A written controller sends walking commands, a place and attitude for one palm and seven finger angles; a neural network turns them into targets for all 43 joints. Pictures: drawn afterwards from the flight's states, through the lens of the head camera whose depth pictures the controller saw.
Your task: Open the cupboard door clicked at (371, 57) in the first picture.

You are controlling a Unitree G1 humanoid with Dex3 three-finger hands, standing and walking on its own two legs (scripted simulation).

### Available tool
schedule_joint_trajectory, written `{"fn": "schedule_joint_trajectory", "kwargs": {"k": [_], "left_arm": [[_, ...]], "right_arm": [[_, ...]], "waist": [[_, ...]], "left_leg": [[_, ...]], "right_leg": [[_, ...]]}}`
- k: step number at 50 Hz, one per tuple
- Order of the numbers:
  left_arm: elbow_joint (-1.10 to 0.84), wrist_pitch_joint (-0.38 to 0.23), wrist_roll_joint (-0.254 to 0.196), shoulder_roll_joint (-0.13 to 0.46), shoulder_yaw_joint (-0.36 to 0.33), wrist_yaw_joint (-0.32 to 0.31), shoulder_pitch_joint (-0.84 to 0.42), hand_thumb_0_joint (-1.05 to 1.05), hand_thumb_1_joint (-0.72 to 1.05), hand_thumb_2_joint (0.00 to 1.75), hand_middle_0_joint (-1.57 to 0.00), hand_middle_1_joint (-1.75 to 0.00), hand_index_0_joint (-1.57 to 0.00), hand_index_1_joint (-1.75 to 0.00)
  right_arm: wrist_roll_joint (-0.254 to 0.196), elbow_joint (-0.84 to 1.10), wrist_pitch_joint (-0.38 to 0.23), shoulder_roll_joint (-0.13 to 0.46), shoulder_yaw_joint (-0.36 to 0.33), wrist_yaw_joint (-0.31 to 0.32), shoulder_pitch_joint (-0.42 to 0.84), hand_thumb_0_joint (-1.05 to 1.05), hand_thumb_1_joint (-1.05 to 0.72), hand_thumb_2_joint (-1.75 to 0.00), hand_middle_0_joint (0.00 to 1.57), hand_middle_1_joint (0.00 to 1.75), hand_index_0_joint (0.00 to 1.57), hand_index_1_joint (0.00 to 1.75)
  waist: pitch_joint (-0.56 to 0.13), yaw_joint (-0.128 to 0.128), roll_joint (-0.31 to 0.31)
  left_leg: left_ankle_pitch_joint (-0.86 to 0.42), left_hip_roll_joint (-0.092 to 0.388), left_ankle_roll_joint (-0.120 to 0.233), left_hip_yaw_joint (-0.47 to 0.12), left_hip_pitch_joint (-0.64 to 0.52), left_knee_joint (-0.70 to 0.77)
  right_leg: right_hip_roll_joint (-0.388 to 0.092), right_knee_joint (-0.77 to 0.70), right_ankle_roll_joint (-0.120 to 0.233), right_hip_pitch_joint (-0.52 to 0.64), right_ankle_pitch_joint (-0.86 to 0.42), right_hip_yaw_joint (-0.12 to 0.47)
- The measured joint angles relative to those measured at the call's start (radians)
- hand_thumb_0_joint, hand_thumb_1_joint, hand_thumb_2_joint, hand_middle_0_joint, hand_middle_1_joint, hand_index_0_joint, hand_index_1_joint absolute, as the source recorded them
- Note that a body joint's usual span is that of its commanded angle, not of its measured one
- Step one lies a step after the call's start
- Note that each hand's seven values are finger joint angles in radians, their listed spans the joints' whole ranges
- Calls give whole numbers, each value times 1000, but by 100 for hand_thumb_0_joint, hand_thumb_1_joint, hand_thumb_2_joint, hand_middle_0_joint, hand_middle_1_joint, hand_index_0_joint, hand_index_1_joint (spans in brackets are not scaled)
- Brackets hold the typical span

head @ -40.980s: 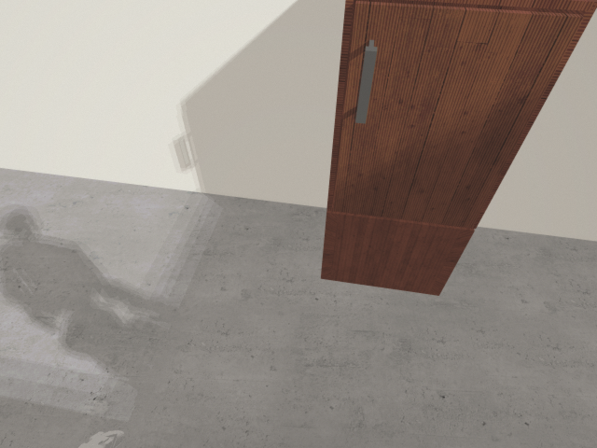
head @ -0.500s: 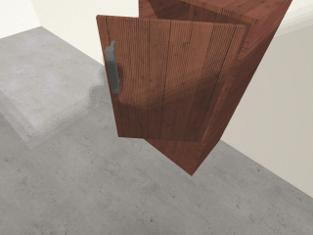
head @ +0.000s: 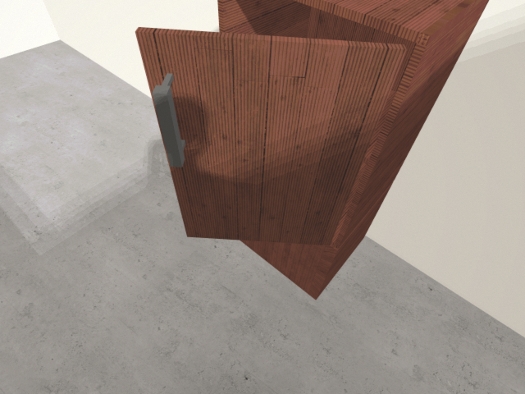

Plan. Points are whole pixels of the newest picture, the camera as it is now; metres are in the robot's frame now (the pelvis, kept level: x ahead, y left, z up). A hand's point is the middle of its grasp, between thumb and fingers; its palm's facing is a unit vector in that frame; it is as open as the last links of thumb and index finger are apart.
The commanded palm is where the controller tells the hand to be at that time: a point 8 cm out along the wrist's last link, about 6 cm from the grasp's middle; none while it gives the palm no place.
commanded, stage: come to a stop and stand still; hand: left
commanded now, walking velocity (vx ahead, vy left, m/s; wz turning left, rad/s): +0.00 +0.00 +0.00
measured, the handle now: (173, 122) +0.54 +0.21 +0.10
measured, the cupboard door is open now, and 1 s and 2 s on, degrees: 38 38 38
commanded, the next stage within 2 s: look again from close up in 0.82 s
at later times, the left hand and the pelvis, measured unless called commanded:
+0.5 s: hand out of the picture +0.01 +0.19 -0.17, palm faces +0.01 -0.97 -0.25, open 7.3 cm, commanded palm none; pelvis -0.02 +0.01 +0.00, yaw +0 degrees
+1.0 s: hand out of the picture -0.02 +0.17 -0.17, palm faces +0.00 -0.98 -0.21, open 7.3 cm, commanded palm none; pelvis -0.02 -0.01 +0.00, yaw +0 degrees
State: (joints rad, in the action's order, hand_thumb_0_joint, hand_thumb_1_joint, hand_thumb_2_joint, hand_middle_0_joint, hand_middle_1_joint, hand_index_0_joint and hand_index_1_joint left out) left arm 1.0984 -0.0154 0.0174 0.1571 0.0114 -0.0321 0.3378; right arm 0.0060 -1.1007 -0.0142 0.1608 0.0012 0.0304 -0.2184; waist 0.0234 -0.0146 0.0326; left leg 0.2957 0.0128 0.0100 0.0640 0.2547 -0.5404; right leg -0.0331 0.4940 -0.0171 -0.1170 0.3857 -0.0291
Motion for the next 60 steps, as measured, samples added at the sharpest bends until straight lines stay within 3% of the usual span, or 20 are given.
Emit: {"fn": "schedule_joint_trajectory", "kwargs": {"k": [12, 16, 24, 41, 60], "left_arm": [[-13, 6, -1, 9, -7, -3, -46, 1, 91, 89, -20, -30, -20, -30], [-37, -16, 3, -2, 2, -18, -47, 1, 91, 89, -20, -30, -20, -30], [-65, 4, -3, 8, 1, -16, -65, 1, 91, 89, -20, -30, -20, -30], [-39, 16, -6, 33, 7, 7, -49, 1, 91, 89, -20, -30, -20, -30], [-6, 5, -3, 37, 2, 8, -75, 1, 91, 89, -20, -30, -20, -30]], "right_arm": [[0, -17, 1, -3, 0, 6, 16, 0, -92, -90, 20, 30, 20, 30], [1, 42, 6, 19, -9, -5, 15, 0, -92, -90, 20, 30, 20, 30], [5, 74, 9, 30, -10, -3, -23, 0, -93, -90, 20, 30, 20, 30], [4, 26, 13, 13, 7, -16, -60, 0, -91, -90, 20, 30, 20, 30], [0, 1, 2, 23, 1, -4, 23, 0, -91, -90, 20, 30, 20, 30]], "waist": [[-6, 1, 2], [1, 13, -44], [8, 22, -71], [13, 13, -34], [7, -1, -10]], "left_leg": [[-14, 2, -8, -3, -33, 36], [14, 27, -8, -10, 22, -35], [12, 7, 9, -1, 23, -62], [-63, -2, -1, 9, 4, 49], [-56, 18, -25, 0, -31, 71]], "right_leg": [[4, -30, 8, 31, -9, -3], [27, -14, 8, -1, -16, -5], [4, 55, -2, -20, 9, 1], [-1, 13, 8, -36, -31, 10], [21, -26, 28, 6, -32, 2]]}}
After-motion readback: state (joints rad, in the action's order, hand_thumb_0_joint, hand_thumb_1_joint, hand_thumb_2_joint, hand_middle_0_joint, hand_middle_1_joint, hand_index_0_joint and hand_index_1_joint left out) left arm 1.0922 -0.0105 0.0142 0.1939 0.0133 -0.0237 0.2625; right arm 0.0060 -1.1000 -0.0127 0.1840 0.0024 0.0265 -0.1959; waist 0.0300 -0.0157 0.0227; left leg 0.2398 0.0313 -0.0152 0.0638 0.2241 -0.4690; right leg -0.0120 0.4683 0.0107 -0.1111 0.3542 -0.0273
